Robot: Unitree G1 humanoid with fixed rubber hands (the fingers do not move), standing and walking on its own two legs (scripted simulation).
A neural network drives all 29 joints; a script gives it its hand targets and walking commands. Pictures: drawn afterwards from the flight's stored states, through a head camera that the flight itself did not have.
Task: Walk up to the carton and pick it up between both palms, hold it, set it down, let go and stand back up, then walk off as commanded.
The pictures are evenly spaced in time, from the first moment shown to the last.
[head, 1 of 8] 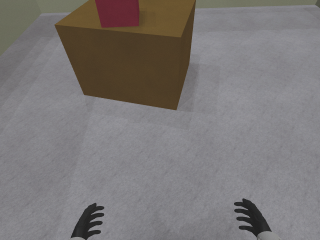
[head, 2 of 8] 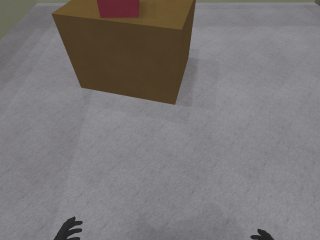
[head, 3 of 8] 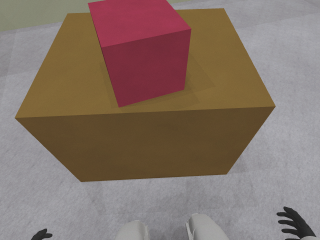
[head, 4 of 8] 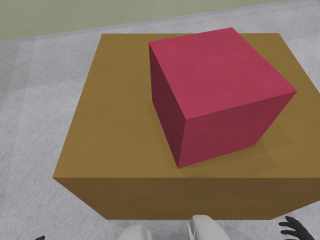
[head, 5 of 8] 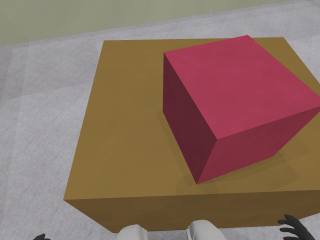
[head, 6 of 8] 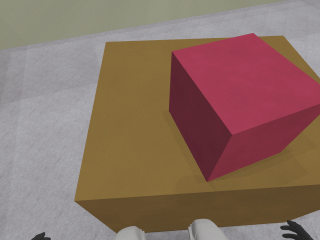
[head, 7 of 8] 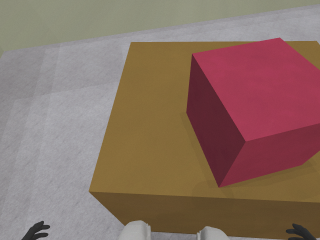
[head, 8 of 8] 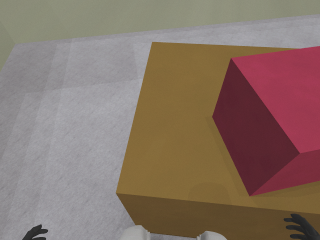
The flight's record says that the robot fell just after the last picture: no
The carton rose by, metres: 0.00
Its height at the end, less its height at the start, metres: +0.00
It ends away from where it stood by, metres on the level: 0.00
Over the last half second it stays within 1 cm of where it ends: yes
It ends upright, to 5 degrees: yes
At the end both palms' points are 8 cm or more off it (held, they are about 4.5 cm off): yes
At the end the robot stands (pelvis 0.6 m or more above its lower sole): yes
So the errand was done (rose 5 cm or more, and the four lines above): no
